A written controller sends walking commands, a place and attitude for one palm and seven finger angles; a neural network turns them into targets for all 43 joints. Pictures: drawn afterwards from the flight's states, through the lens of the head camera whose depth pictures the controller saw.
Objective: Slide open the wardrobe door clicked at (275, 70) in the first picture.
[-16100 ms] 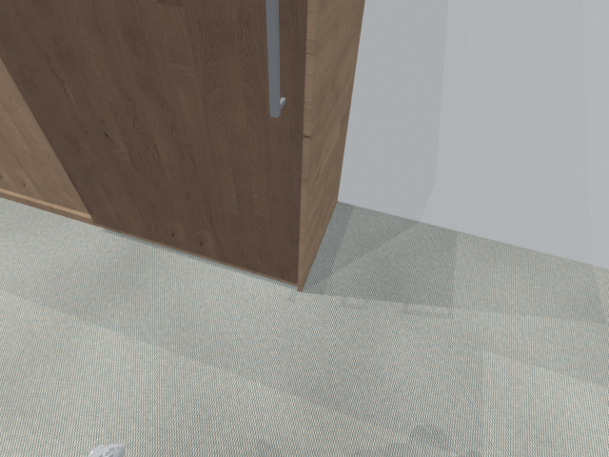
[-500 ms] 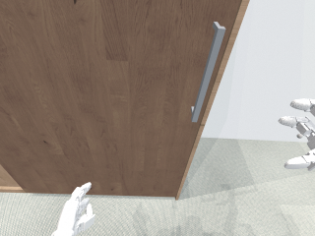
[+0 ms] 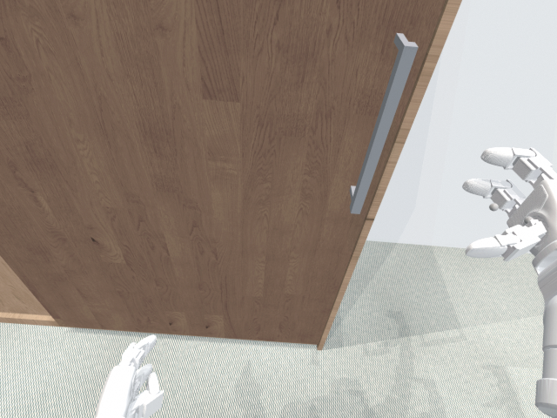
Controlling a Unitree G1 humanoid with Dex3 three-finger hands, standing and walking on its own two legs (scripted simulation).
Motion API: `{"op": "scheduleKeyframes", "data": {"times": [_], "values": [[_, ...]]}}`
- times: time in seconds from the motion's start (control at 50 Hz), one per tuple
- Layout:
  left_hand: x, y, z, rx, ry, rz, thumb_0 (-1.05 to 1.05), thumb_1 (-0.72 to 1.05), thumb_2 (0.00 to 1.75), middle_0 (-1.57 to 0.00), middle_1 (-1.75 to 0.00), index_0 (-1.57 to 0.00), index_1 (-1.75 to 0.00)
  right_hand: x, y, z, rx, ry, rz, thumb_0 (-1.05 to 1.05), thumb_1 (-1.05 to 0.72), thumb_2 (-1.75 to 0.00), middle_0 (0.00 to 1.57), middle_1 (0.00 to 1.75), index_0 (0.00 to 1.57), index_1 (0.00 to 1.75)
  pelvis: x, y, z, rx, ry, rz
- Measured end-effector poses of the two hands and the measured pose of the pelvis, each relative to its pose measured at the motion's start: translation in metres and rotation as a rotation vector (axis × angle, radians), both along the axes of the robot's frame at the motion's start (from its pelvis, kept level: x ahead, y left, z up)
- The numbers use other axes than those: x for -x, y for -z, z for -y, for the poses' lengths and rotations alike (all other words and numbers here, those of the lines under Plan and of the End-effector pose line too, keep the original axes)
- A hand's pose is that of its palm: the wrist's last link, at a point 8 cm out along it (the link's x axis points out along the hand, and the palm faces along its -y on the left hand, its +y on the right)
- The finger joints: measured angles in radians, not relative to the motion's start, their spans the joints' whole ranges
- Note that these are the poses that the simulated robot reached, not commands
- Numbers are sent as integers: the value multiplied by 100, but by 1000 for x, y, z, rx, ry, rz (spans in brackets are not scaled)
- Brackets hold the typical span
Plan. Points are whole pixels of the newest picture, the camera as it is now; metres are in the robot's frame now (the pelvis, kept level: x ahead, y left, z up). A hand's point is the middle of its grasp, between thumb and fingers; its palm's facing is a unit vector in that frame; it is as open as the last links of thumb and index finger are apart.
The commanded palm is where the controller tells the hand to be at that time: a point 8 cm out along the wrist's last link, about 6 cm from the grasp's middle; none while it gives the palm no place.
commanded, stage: move the hooked fingers beside the handle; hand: right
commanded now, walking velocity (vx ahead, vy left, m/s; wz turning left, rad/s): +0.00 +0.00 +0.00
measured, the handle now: (374, 136) +0.52 -0.13 +0.18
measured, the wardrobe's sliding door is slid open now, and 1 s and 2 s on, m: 0.00 0.00 0.00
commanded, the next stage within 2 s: feel for the door with the fingertips in 1.86 s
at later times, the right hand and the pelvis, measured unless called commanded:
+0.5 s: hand (458, 182) +0.39 -0.22 +0.19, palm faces +0.04 +1.00 -0.01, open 14.0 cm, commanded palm +0.36 -0.26 +0.19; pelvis +0.01 +0.00 +0.00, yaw +1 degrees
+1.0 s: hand (427, 158) +0.44 -0.19 +0.19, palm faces +0.03 +1.00 +0.01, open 14.0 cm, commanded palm +0.42 -0.24 +0.19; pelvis +0.01 -0.01 +0.00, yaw +1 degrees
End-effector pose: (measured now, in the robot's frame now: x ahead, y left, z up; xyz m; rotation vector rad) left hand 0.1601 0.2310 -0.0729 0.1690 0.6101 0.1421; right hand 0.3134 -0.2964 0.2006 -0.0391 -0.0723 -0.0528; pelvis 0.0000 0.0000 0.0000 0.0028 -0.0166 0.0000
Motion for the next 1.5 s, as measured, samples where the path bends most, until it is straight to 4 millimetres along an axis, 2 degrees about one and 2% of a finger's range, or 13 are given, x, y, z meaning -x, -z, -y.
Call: {"op": "scheduleKeyframes", "data": {"times": [0.12, 0.32, 0.68, 0.9, 1.12, 1.3, 1.5], "values": [[5, 4, -4, -8, -18, -35, 1, 90, 90, -20, -30, -20, -30, -15, 7, -6, -5, 5, -36, -2, 50, -30, 30, 120, 31, 120, -1, 0, 1, 0, -2, -7], [7, 6, -4, -5, -37, -68, 1, 90, 90, -20, -30, -20, -30, -40, 6, -20, -16, -9, -32, -2, 50, -30, 30, 120, 31, 120, -6, -1, 2, 0, -10, -21], [13, 11, -4, -13, -53, -131, 1, 90, 90, -20, -30, -20, -30, -66, 10, -32, -32, -12, -56, -2, 50, -30, 30, 120, 31, 120, -9, -1, 5, -3, -10, -33], [38, 19, -8, -22, -85, -211, 1, 90, 90, -20, -30, -20, -30, -98, 9, -47, -46, -20, -67, -2, 50, -30, 30, 120, 30, 120, -7, -2, 7, -3, -18, -54], [73, 28, -15, -28, -134, -311, 1, 90, 90, -20, -30, -20, -30, -116, 12, -55, -50, -19, -71, -2, 50, -30, 30, 120, 30, 120, -9, -1, 8, -4, -28, -68], [85, 28, -18, -25, -159, -328, 1, 90, 90, -20, -30, -20, -30, -118, 14, -53, -53, -19, -49, -2, 50, -30, 30, 120, 30, 120, -10, -2, 8, -3, -41, -73], [68, 23, -16, -26, -131, -284, 1, 90, 90, -20, -30, -20, -30, -106, 14, -44, -52, -13, -49, -2, 50, -30, 30, 120, 30, 120, -9, -2, 8, -5, -34, -65]]}}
